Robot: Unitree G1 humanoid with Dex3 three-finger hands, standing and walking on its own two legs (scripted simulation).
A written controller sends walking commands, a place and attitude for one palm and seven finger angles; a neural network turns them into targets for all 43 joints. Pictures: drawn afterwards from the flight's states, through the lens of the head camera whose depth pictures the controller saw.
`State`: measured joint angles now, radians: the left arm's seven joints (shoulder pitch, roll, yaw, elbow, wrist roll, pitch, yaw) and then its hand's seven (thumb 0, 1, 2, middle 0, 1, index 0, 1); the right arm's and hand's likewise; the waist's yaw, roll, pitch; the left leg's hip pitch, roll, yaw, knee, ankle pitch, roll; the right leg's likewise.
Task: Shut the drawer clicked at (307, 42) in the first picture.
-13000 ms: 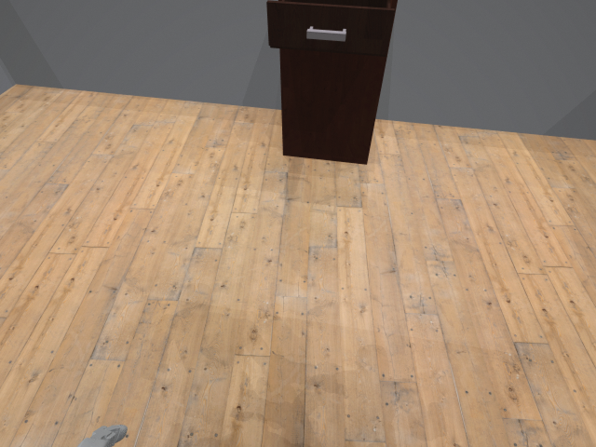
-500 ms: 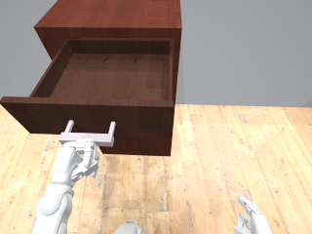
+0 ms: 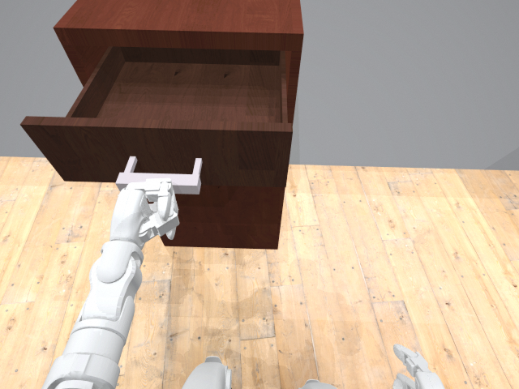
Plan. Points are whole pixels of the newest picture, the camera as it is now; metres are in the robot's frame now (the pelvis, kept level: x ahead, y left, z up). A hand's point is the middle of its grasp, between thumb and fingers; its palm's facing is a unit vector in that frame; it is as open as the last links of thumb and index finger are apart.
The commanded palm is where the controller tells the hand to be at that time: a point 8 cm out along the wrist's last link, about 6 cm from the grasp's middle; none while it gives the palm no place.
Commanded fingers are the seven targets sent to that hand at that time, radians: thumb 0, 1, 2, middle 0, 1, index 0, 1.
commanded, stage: push the drawer shut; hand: left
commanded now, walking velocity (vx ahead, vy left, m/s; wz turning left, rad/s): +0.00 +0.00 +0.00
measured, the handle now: (162, 173) +0.44 +0.17 +0.07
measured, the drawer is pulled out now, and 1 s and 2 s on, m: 0.23 0.10 0.00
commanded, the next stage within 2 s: none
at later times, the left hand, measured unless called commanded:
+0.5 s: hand (176, 182) +0.43 +0.15 +0.06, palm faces -0.05 -1.00 -0.05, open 3.0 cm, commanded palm +0.42 +0.20 +0.07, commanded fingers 0.00 0.90 0.90 -1.40 -1.60 -1.40 -1.60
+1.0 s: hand (184, 153) +0.49 +0.14 +0.06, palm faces -0.04 -1.00 -0.04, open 3.0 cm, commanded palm +0.49 +0.19 +0.07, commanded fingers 0.00 0.90 0.90 -1.40 -1.60 -1.40 -1.60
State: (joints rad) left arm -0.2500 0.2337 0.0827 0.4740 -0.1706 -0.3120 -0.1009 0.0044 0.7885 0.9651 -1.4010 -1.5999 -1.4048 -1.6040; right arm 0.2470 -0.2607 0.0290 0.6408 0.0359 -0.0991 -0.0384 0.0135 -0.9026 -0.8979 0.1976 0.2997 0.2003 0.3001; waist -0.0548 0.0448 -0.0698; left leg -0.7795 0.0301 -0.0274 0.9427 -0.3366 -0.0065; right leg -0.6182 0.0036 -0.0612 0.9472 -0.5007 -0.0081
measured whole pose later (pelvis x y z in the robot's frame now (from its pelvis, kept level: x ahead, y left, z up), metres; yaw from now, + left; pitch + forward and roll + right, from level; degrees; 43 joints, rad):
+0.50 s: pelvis +0.00 +0.00 +0.00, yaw -1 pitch +13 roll -2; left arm -0.54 0.29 0.17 0.80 -0.15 -0.37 -0.13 -0.02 0.71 0.92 -1.40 -1.60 -1.40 -1.60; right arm 0.29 -0.26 0.02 0.67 0.03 -0.05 -0.02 0.01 -0.90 -0.90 0.20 0.30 0.20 0.30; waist -0.09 0.04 -0.08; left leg -0.84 0.04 -0.02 0.96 -0.34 0.00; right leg -0.68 0.01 -0.05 0.95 -0.50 0.00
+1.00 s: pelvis +0.01 +0.00 -0.02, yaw -2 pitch +17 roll -3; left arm -0.80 0.37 0.29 1.07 -0.10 -0.39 -0.16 -0.01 0.72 0.91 -1.40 -1.60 -1.40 -1.60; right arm 0.36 -0.26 0.02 0.68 0.00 -0.01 0.00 0.01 -0.90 -0.90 0.20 0.30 0.20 0.30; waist -0.13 0.04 -0.10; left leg -0.97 0.06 -0.02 1.03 -0.37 -0.01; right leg -0.80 0.03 -0.05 1.02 -0.52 -0.01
